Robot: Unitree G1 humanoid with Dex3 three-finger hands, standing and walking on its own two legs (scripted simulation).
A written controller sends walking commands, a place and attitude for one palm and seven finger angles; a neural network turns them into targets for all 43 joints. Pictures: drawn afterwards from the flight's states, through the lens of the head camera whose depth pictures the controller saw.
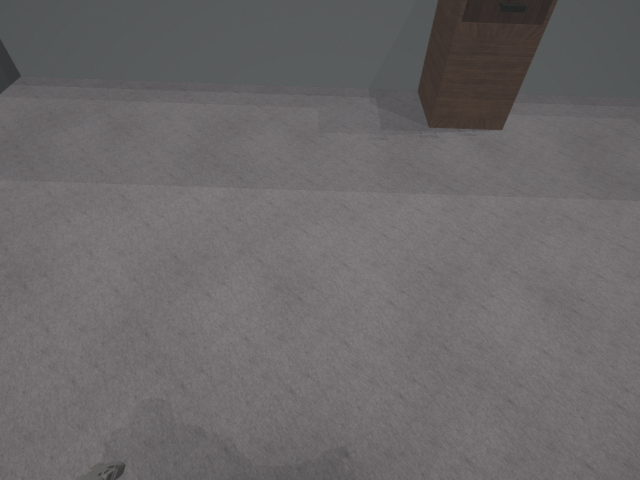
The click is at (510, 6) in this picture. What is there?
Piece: drawer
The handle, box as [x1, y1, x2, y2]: [499, 2, 526, 11]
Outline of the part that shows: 499,2 499,5 501,7 500,9 502,11 524,11 526,6 520,3 503,4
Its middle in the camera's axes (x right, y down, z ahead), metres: +0.88 -1.07 +1.79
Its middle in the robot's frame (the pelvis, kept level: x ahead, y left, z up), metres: +2.08 -0.80 -0.10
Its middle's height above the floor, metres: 0.67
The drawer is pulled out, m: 0.00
